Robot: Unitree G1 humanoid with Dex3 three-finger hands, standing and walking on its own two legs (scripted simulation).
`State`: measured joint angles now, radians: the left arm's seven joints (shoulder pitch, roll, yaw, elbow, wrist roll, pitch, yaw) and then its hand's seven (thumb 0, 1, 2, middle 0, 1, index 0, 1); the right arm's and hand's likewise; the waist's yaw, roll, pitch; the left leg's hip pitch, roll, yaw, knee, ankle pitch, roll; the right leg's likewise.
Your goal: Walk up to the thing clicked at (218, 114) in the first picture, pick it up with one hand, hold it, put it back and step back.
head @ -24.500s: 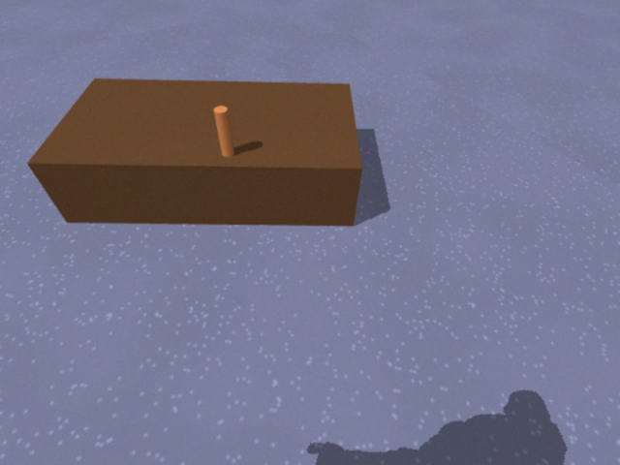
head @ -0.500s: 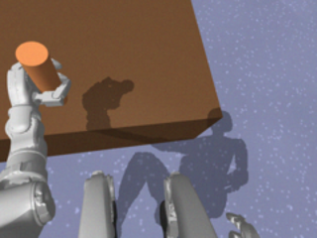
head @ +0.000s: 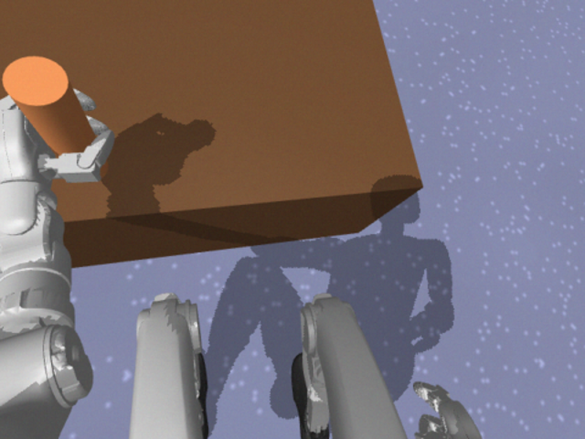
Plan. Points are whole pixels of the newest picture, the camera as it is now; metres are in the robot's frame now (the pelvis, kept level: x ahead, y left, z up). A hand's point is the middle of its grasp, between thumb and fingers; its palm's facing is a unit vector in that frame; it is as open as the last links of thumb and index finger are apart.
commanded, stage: lower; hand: left
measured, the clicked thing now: (68, 132) +0.48 +0.25 -0.01
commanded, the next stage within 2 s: loosen in 0.68 s
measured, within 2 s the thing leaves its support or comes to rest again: rests again in 0.96 s
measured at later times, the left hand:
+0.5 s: hand (94, 151) +0.48 +0.24 -0.06, palm faces +0.17 -0.99 -0.03, open 6.9 cm
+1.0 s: hand (91, 152) +0.48 +0.25 -0.06, palm faces +0.18 -0.98 +0.01, open 7.0 cm
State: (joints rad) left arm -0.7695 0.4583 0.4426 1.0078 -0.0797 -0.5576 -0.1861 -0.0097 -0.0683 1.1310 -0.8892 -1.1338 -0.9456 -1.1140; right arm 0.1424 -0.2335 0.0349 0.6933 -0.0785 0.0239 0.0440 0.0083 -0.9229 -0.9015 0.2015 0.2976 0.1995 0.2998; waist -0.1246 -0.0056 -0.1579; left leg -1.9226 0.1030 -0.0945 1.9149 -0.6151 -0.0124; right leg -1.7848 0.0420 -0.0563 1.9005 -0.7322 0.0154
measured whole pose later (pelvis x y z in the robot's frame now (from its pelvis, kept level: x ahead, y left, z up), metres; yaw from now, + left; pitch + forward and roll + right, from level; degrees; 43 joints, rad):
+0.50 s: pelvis -0.01 -0.01 -0.05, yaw -1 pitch +34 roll -6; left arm -0.82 0.51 0.47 1.04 -0.07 -0.52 -0.20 -0.01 -0.07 1.13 -0.89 -1.13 -0.95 -1.11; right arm 0.15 -0.24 0.05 0.69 -0.08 0.04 0.03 0.01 -0.92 -0.90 0.20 0.30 0.20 0.30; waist -0.14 -0.01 -0.14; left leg -2.06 0.10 -0.11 2.06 -0.61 -0.02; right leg -1.92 0.05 -0.06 2.06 -0.74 0.01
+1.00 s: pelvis -0.02 -0.01 -0.06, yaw -1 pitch +34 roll -6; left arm -0.83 0.51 0.48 1.02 -0.11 -0.50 -0.22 -0.02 -0.05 0.94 -0.93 -1.04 -0.99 -1.02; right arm 0.14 -0.25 0.05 0.68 -0.07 0.05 0.03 0.01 -0.92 -0.89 0.20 0.30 0.20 0.30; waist -0.12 -0.01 -0.13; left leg -2.10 0.10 -0.12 2.11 -0.62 -0.02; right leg -1.96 0.05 -0.07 2.11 -0.75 0.01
